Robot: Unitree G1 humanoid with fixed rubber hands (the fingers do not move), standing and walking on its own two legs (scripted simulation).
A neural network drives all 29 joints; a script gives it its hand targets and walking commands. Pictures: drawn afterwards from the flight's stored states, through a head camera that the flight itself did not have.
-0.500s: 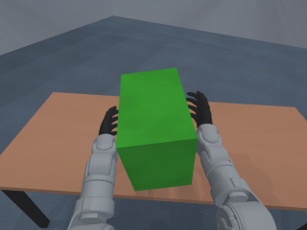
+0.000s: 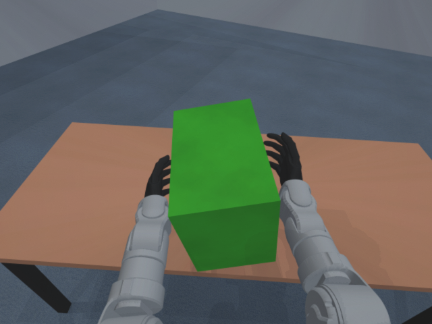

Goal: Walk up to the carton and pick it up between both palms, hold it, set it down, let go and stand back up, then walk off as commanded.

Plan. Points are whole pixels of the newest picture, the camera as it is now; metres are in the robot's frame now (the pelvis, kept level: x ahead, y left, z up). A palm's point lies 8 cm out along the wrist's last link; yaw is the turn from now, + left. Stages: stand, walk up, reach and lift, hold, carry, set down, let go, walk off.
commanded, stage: set down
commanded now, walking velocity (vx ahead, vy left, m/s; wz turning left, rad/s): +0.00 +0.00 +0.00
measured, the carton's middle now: (223, 185) +0.41 +0.01 +0.06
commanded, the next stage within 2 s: none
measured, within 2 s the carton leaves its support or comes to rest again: neither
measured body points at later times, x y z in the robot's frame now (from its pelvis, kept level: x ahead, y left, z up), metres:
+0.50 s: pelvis +0.01 +0.00 +0.00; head +0.04 +0.02 +0.45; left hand +0.38 +0.14 +0.04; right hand +0.41 -0.12 +0.08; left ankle -0.01 +0.11 -0.75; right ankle +0.04 -0.11 -0.75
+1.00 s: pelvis +0.03 +0.00 +0.00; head +0.09 +0.01 +0.45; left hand +0.39 +0.13 +0.00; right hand +0.43 -0.12 +0.04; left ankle -0.01 +0.11 -0.75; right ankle +0.04 -0.11 -0.75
